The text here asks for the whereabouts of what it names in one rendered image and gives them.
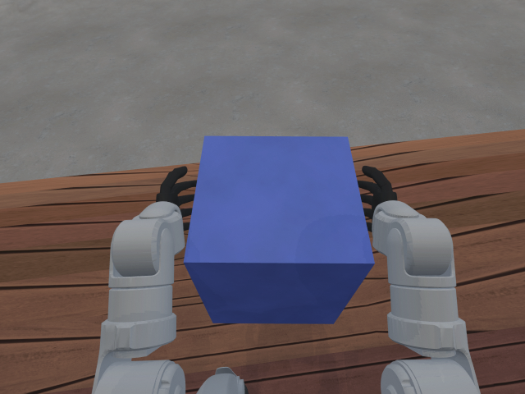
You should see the right robot upper arm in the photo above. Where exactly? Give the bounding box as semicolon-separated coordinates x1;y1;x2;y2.
381;359;479;394

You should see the right robot hand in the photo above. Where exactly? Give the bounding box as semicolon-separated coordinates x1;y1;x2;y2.
358;166;398;232

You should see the robot right forearm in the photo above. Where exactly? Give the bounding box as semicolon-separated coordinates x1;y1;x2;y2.
372;200;481;394

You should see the carton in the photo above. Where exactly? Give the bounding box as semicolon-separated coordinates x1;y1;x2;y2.
184;136;375;324

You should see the robot left shin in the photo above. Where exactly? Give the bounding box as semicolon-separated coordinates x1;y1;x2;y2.
215;367;236;376

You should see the robot left forearm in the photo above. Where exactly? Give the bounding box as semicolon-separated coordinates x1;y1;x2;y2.
92;201;185;394

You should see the left robot upper arm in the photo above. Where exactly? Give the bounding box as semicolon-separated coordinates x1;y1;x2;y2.
94;360;185;394

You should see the left robot hand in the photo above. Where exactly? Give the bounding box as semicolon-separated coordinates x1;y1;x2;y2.
156;166;197;231

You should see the left robot thigh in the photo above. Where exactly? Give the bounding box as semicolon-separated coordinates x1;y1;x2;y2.
196;373;244;394

